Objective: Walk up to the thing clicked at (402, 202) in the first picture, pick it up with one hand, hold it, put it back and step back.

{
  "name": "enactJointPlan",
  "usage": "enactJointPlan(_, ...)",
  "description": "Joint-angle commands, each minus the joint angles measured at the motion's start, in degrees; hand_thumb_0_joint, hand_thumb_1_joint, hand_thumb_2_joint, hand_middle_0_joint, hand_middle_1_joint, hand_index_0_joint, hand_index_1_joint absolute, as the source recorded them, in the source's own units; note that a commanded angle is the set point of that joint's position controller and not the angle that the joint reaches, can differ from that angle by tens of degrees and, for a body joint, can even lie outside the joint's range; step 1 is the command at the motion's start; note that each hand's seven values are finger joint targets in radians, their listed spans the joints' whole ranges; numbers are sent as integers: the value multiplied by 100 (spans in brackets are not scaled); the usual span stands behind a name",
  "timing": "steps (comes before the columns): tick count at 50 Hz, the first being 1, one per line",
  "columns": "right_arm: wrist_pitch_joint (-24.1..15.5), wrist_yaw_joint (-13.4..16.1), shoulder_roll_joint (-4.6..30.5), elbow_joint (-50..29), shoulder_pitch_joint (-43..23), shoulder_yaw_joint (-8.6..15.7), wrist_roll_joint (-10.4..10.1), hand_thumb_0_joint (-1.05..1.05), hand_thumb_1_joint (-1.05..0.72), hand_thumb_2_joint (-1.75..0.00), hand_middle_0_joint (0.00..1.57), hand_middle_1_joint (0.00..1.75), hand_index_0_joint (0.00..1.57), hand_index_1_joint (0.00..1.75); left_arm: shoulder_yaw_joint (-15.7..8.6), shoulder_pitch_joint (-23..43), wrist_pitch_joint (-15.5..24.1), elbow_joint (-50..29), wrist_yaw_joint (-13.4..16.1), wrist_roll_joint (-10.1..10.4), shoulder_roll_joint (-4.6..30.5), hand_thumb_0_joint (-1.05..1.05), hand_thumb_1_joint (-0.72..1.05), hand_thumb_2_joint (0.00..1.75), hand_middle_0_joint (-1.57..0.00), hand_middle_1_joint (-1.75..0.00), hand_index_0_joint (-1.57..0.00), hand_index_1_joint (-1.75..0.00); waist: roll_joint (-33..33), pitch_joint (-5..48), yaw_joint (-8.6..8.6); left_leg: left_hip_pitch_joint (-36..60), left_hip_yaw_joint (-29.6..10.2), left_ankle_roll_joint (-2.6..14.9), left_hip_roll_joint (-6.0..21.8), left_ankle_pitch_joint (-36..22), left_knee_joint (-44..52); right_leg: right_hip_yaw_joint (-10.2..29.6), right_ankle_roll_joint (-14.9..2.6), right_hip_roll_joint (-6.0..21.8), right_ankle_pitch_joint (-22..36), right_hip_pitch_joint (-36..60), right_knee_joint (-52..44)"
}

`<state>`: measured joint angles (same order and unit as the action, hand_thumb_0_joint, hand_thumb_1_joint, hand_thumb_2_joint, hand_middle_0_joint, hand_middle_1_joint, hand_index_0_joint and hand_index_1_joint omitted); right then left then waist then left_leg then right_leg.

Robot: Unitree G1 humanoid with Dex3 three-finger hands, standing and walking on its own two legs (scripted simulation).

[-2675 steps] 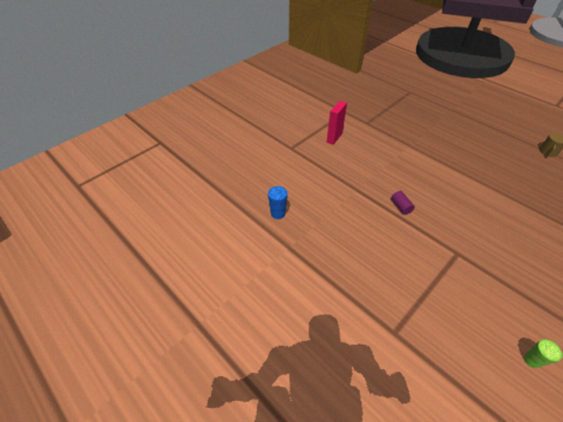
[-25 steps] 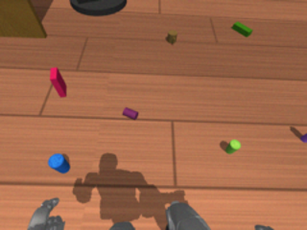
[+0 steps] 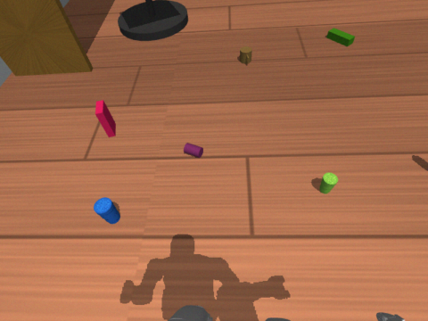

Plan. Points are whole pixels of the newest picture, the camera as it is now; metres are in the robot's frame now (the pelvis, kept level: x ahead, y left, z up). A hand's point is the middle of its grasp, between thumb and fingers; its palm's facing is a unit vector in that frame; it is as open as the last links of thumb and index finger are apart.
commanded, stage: step back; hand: left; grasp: from above
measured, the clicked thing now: (193, 150) +1.07 +0.22 -0.73
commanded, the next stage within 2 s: stand in 0.98 s
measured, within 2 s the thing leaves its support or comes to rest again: neither
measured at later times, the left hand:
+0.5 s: hand out of the picture -0.01 +0.25 -0.14, palm faces +0.11 -0.92 -0.38, open 7.4 cm
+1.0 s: hand out of the picture +0.07 +0.29 -0.15, palm faces +0.07 -0.93 -0.35, open 7.4 cm
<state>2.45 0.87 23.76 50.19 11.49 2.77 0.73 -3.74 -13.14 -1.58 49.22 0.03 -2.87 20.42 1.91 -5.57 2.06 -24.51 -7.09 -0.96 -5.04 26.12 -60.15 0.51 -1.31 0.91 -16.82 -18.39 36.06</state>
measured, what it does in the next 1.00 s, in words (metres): steps on the spot: left foot, then left foot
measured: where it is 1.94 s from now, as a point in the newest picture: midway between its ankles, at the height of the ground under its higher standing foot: outside the picture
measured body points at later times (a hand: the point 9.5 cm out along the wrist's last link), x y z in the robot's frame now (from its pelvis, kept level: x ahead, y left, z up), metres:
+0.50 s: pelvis -0.02 -0.02 +0.00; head -0.02 -0.03 +0.45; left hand -0.02 +0.30 -0.11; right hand +0.07 -0.33 -0.12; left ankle -0.04 +0.11 -0.69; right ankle +0.00 -0.12 -0.73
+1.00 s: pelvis +0.01 +0.02 +0.00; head +0.03 +0.03 +0.45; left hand +0.07 +0.33 -0.13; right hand +0.15 -0.26 -0.12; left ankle +0.04 +0.15 -0.73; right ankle +0.01 -0.12 -0.73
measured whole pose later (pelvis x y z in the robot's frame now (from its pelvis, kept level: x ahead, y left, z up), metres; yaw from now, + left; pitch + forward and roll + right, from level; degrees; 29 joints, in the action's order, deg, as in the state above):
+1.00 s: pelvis +0.01 +0.02 +0.00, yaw +4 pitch -2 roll -1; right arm -0.6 -0.7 18.2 58.8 4.0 0.5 0.6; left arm -1.4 -8.3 1.0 59.2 0.0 -0.2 21.4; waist -0.4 -4.2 1.3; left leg -16.6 0.8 -0.5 1.9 14.3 -32.5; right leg -0.7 1.1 1.1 -18.3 -11.1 31.1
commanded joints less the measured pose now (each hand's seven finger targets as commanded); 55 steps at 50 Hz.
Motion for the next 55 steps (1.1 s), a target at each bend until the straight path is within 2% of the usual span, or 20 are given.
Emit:
enactJointPlan(1,-282,-14,886,-405,-283,259,114,0,-90,-90,20,30,20,30,-541,51,245,-447,88,-43,1640,0,90,90,-20,-30,-20,-30,-1371,697,271,-437,305,-46,464,569,1863,1804,-1075,1374,-1757,1516,-1479)
enactJointPlan(4,-401,-54,811,-17,312,323,143,0,-90,-90,20,30,20,30,-438,311,156,-404,15,54,1697,0,90,90,-20,-30,-20,-30,-1213,664,-130,1451,671,233,358,-327,4212,1247,-740,1184,-1233,444,-1028)
enactJointPlan(5,-438,-39,913,105,499,414,217,0,-90,-90,20,30,20,30,-318,144,137,-397,14,57,1367,0,90,90,-20,-30,-20,-30,-647,717,-176,2302,28,360,537,-538,4329,939,-448,904,-1055,-364,-308)
enactJointPlan(7,-469,-29,1710,-70,96,518,254,0,-90,-90,20,30,20,30,-304,393,171,-356,23,162,1168,0,90,90,-20,-30,-20,-30,736,177,-218,1613,-2819,1312,2439,2256,5027,-136,74,27,-1390,-1781,1227)
enactJointPlan(8,-481,-51,1820,-83,-179,538,157,0,-90,-90,20,30,20,30,-414,681,208,-293,-1,131,1604,0,90,90,-20,-30,-20,-30,703,-357,-261,182,-2843,1621,2719,2763,5236,370,62,389,-1319,-942,1543)
enactJointPlan(11,-539,-81,1083,-110,-447,313,215,0,-90,-90,20,30,20,30,-362,328,282,-70,-135,204,1283,0,90,90,-20,-30,-20,-30,614,-392,-26,528,-974,1061,1617,1074,4765,40,-3,164,-723,-519,876)
enactJointPlan(14,-499,-140,1293,1,-122,414,186,0,-90,-90,20,30,20,30,-384,224,312,107,-156,166,1295,0,90,90,-20,-30,-20,-30,909,-137,-234,635,-895,1032,1551,1267,4656,-301,86,-43,-774,-113,445)
enactJointPlan(18,-286,-153,874,-78,-253,318,109,0,-90,-90,20,30,20,30,-414,-490,441,480,-23,86,1220,0,90,90,-20,-30,-20,-30,196,343,167,-13,-50,673,1072,968,3056,-268,-16,-251,-241,1609,-1148)
enactJointPlan(19,-281,-134,581,-156,-136,221,80,0,-90,-90,20,30,20,30,-479,-698,489,492,31,21,1436,0,90,90,-20,-30,-20,-30,-606,408,219,-655,272,472,678,644,1877,1009,-207,456,-1048,2086,-1751)
enactJointPlan(20,-298,-103,452,-290,-290,178,93,0,-90,-90,20,30,20,30,-568,-721,524,412,51,-16,1948,0,90,90,-20,-30,-20,-30,-1312,263,341,-1420,351,267,58,753,895,3153,-727,1778,-2516,1717,-2605)
enactJointPlan(22,-324,-62,1096,-74,-44,398,119,0,-90,-90,20,30,20,30,-583,104,537,133,43,18,2117,0,90,90,-20,-30,-20,-30,-679,-402,22,-812,-245,253,661,462,405,3595,-1406,2396,-3222,253,-2695)
enactJointPlan(25,-380,-130,863,151,174,338,79,0,-90,-90,20,30,20,30,-429,87,668,184,63,107,1566,0,90,90,-20,-30,-20,-30,-409,15,-118,-552,-263,199,633,-215,815,1764,-780,1429,-994,848,-2259)
enactJointPlan(33,-411,-109,619,250,156,272,75,0,-90,-90,20,30,20,30,-292,394,529,148,65,175,1556,0,90,90,-20,-30,-20,-30,-1075,566,-229,1143,879,103,577,-1150,2883,391,-679,1236,2411,393,-858)
enactJointPlan(35,-448,-44,684,351,214,301,85,0,-90,-90,20,30,20,30,-200,250,431,141,72,226,1355,0,90,90,-20,-30,-20,-30,-688,710,-247,1597,747,226,546,-2205,3452,162,-358,876,2557,374,-64)
enactJointPlan(37,-502,19,1123,278,-1,350,130,0,-90,-90,20,30,20,30,-105,142,363,100,74,322,1035,0,90,90,-20,-30,-20,-30,318,1018,-117,1710,-827,737,1829,-3004,3695,-83,18,190,984,15,603)
enactJointPlan(38,-485,16,1390,191,-382,340,58,0,-90,-90,20,30,20,30,-125,18,273,281,95,362,1133,0,90,90,-20,-30,-20,-30,541,949,-8,957,-1154,1255,2231,-2024,3878,-156,13,-5,-716,436,557)
enactJointPlan(39,-445,-4,1395,185,-655,354,55,0,-90,-90,20,30,20,30,-132,10,247,429,101,312,1227,0,90,90,-20,-30,-20,-30,585,740,-1,407,-1202,1339,2270,-1491,3952,-122,-6,62,-1070,850,495)
enactJointPlan(41,-385,-18,1197,229,-871,264,86,0,-90,-90,20,30,20,30,-108,4,275,542,73,254,1182,0,90,90,-20,-30,-20,-30,561,626,66,374,-532,904,1829,-1004,3897,-97,-63,105,-552,928,-303)
enactJointPlan(44,-412,-20,859,342,-873,149,7,0,-90,-90,20,30,20,30,-155,69,372,638,91,243,1356,0,90,90,-20,-30,-20,-30,357,822,2,574,-48,408,1346,-1969,3319,406,-143,414,876,1152,-744)
enactJointPlan(55,-481,-92,773,846,-973,34,-45,0,-90,-90,20,30,20,30,121,844,428,998,38,278,1231,0,90,90,-20,-30,-20,-30,-254,867,-224,1764,161,301,1299,-2988,3785,397,26,635,1657,1124,-1513)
